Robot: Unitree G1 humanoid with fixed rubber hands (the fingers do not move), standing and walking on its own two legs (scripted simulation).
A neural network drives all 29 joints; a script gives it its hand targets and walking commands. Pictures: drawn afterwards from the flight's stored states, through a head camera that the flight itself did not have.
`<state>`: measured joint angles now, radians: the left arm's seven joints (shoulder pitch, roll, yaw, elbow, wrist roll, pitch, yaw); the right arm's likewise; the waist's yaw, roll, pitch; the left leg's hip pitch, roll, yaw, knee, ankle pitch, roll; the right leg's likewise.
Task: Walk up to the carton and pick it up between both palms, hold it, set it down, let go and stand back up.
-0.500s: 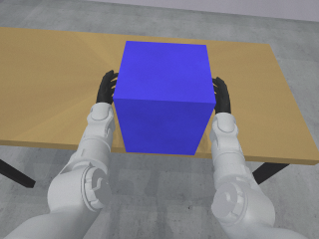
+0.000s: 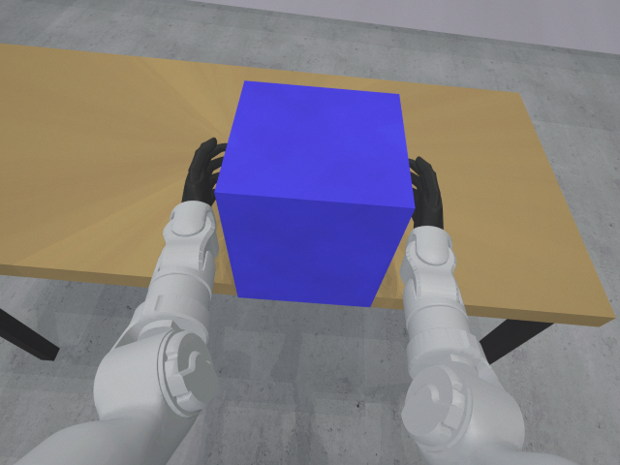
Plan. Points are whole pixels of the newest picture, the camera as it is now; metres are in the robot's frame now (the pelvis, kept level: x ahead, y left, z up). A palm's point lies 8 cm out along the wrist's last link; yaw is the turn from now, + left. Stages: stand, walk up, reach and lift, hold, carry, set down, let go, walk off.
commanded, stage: reach and lift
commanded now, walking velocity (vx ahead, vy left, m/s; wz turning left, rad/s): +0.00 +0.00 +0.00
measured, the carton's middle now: (312, 203) +0.46 +0.03 +0.04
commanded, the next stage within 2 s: none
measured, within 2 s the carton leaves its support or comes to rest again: leaves its support in 0.92 s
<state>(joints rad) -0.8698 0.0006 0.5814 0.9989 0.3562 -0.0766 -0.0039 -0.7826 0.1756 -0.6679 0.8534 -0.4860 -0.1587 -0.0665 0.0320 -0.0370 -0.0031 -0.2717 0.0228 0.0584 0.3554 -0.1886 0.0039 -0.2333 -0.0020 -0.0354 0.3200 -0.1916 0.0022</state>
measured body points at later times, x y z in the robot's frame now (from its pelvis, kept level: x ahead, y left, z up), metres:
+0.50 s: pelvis +0.00 +0.00 +0.00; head +0.05 +0.03 +0.45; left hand +0.43 +0.18 +0.08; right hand +0.42 -0.12 +0.08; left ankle -0.01 +0.11 -0.75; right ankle -0.03 -0.12 -0.75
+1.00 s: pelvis +0.00 +0.00 +0.00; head +0.03 +0.03 +0.45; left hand +0.42 +0.19 +0.08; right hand +0.42 -0.12 +0.10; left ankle -0.01 +0.11 -0.75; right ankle -0.03 -0.12 -0.75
